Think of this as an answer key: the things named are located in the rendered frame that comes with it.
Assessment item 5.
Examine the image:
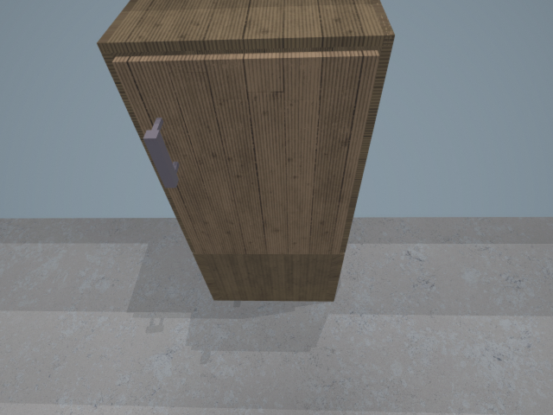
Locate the handle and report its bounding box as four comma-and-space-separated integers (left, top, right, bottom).
143, 118, 179, 188

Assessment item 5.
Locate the cupboard door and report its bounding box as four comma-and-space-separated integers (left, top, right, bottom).
112, 50, 379, 254

